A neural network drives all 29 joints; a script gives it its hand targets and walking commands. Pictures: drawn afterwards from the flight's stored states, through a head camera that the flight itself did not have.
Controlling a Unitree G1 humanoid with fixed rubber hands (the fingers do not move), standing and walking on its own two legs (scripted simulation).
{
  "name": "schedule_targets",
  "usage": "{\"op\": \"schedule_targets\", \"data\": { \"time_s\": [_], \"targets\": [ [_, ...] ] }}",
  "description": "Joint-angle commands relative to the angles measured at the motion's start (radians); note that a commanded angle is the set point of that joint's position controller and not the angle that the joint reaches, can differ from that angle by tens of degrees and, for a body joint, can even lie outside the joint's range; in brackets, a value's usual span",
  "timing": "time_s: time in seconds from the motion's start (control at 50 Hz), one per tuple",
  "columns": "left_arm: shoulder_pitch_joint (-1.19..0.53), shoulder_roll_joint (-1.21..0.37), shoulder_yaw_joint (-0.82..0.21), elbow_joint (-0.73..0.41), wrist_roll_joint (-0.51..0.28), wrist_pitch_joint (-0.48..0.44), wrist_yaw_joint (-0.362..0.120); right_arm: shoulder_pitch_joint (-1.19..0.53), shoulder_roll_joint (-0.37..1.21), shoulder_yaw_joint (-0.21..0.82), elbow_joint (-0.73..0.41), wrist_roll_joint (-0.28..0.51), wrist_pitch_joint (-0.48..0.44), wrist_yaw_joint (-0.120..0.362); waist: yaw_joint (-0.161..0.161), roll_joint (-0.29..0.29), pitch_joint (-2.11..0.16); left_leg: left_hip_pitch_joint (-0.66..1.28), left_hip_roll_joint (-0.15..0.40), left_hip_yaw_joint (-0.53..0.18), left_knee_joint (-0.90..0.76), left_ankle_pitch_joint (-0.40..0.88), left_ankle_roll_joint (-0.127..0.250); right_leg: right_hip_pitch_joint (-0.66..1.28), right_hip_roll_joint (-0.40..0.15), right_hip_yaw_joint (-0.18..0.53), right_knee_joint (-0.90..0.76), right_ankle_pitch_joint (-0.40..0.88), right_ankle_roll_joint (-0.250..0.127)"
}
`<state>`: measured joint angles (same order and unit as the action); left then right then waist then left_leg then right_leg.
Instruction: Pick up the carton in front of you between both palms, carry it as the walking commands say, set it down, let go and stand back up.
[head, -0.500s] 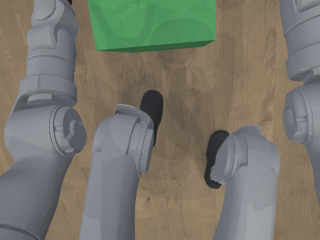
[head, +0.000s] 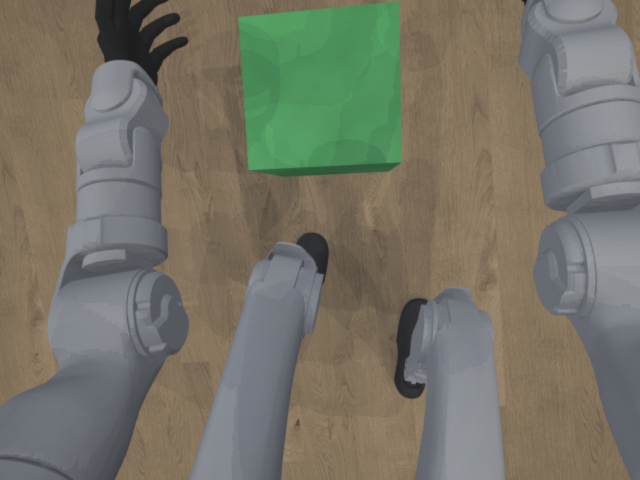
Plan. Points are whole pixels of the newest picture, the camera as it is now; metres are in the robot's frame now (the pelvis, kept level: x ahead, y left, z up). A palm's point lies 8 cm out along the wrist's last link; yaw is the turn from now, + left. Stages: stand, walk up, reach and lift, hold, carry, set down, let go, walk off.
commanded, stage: set down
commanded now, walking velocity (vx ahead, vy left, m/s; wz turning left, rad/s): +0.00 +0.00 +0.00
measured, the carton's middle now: (328, 109) +0.51 +0.14 -0.38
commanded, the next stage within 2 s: let go in 0.36 s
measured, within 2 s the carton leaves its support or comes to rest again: neither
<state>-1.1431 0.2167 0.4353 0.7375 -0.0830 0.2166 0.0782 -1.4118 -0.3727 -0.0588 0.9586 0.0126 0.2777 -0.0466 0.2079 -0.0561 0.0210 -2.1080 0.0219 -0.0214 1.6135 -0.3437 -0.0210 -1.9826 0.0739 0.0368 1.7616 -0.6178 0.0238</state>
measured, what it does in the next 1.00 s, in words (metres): rises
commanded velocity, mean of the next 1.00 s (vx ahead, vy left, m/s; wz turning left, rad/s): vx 0.00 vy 0.00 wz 0.00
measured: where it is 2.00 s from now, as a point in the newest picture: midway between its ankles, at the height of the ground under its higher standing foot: (357, 330)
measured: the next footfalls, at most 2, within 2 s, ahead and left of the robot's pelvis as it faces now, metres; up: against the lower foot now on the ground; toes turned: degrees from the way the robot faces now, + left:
none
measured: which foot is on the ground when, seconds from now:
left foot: down 0.00-1.00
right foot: down 0.00-1.00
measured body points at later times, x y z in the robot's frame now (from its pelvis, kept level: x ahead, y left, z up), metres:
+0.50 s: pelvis +0.03 +0.01 +0.13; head +0.33 +0.04 +0.46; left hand +0.46 +0.31 +0.03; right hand +0.60 -0.07 +0.03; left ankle +0.14 +0.13 -0.47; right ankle +0.06 -0.12 -0.47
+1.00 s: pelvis +0.08 +0.03 +0.24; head +0.25 +0.05 +0.66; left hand +0.31 +0.29 +0.15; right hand +0.42 -0.13 +0.13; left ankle +0.14 +0.13 -0.47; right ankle +0.06 -0.12 -0.47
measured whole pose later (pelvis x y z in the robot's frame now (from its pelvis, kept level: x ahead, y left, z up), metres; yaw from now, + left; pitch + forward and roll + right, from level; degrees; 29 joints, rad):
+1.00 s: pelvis +0.08 +0.03 +0.24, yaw +2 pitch +21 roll -1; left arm -0.08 0.21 0.08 0.44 -0.01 0.05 -0.10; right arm -0.27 -0.10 -0.17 0.60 -0.10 0.05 -0.08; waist 0.12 0.00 -0.01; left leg -0.86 -0.02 0.00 0.68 -0.20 0.03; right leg -0.72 0.00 0.06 0.72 -0.38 0.04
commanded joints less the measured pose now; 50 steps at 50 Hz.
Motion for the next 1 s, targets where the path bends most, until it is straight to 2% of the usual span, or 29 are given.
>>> {"op": "schedule_targets", "data": {
  "time_s": [0.0,0.2,0.32,0.4,0.48,0.56,0.62,0.68,0.76,0.82,0.9,0.98],
  "targets": [
    [-0.169,0.151,0.007,-0.148,-0.006,-0.001,-0.011,-0.312,-0.074,-0.019,-0.162,-0.012,-0.004,0.002,0.084,-0.160,-1.213,0.931,-0.065,0.140,-0.115,0.426,-0.036,0.442,0.060,-0.091,-0.264,0.237,0.011],
    [-0.088,0.108,0.016,-0.161,0.037,0.002,-0.028,-0.205,-0.055,-0.066,-0.116,-0.040,-0.011,0.030,0.071,-0.110,-1.133,1.073,-0.068,0.127,-0.297,0.480,-0.037,0.505,0.055,-0.075,-0.456,0.282,0.008],
    [-0.055,0.088,0.032,-0.158,0.067,-0.009,-0.040,-0.173,-0.043,-0.087,-0.091,-0.058,-0.025,0.048,0.071,-0.103,-1.072,1.132,-0.068,0.127,-0.412,0.486,-0.035,0.586,0.048,-0.066,-0.577,0.309,0.011],
    [0.002,0.063,0.032,-0.158,0.094,-0.020,-0.063,-0.102,-0.013,-0.116,-0.090,-0.092,-0.037,0.050,0.050,-0.094,-1.070,1.193,-0.067,0.123,-0.477,0.499,-0.031,0.664,0.044,-0.059,-0.652,0.348,0.016],
    [0.140,0.052,0.015,-0.193,0.135,-0.037,-0.103,0.066,0.058,-0.151,-0.161,-0.143,-0.051,0.019,0.030,-0.078,-1.137,1.331,-0.071,0.116,-0.534,0.590,-0.020,0.774,0.048,-0.054,-0.728,0.449,0.029],
    [0.307,0.066,-0.032,-0.247,0.174,-0.056,-0.149,0.285,0.161,-0.179,-0.306,-0.181,-0.071,-0.041,0.010,-0.053,-1.139,1.490,-0.075,0.099,-0.603,0.642,-0.002,0.868,0.053,-0.048,-0.821,0.512,0.042],
    [0.418,0.094,-0.078,-0.290,0.179,-0.073,-0.179,0.419,0.215,-0.180,-0.426,-0.183,-0.092,-0.082,-0.002,-0.028,-1.043,1.590,-0.071,0.080,-0.673,0.598,0.014,0.902,0.049,-0.045,-0.905,0.458,0.043],
    [0.538,0.102,-0.135,-0.309,0.166,-0.089,-0.203,0.541,0.236,-0.172,-0.503,-0.174,-0.114,-0.100,-0.018,-0.004,-0.897,1.658,-0.060,0.059,-0.746,0.496,0.020,0.926,0.039,-0.052,-0.984,0.349,0.035],
    [0.707,0.091,-0.215,-0.304,0.133,-0.118,-0.220,0.712,0.239,-0.151,-0.514,-0.151,-0.153,-0.089,-0.037,0.030,-0.732,1.745,-0.044,0.022,-0.835,0.367,0.016,0.968,0.024,-0.059,-1.049,0.255,0.023],
    [0.829,0.078,-0.271,-0.313,0.105,-0.147,-0.214,0.838,0.228,-0.135,-0.482,-0.129,-0.190,-0.068,-0.053,0.068,-0.653,1.848,-0.034,-0.019,-0.894,0.325,0.005,0.987,0.018,-0.060,-1.075,0.233,0.011],
    [0.985,0.064,-0.327,-0.360,0.080,-0.176,-0.191,1.006,0.206,-0.124,-0.450,-0.112,-0.233,-0.045,-0.076,0.115,-0.570,1.980,-0.029,-0.055,-0.951,0.364,-0.014,1.035,0.013,-0.061,-1.115,0.248,-0.007],
    [1.132,0.060,-0.369,-0.421,0.066,-0.194,-0.167,1.159,0.180,-0.116,-0.446,-0.101,-0.267,-0.023,-0.098,0.135,-0.491,2.077,-0.030,-0.067,-0.992,0.456,-0.024,1.137,0.007,-0.054,-1.170,0.284,-0.024]
  ]
}}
